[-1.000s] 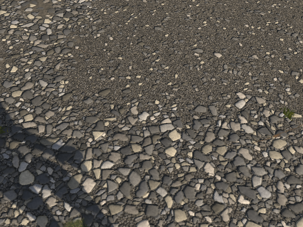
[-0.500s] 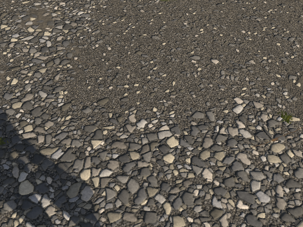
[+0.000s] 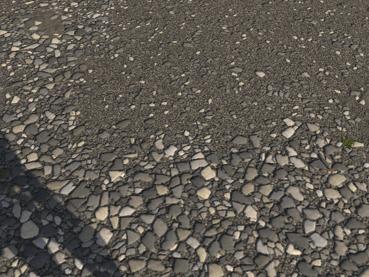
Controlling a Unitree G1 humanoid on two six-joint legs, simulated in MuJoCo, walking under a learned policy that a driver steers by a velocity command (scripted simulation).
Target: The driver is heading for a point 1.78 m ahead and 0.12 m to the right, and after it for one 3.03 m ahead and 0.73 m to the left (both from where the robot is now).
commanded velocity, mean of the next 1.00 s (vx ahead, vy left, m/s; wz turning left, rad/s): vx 0.20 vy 0.00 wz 0.00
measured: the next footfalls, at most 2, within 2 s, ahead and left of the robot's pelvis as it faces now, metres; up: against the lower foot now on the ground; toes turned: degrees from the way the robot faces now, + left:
left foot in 0.74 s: +0.14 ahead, +0.12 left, +0.00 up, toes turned +3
right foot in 1.20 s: +0.48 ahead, -0.02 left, +0.00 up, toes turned -4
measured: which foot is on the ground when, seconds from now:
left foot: down 0.00-0.46, up 0.48-0.72, down 0.74-1.00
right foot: down 0.00-0.74, up 0.76-1.00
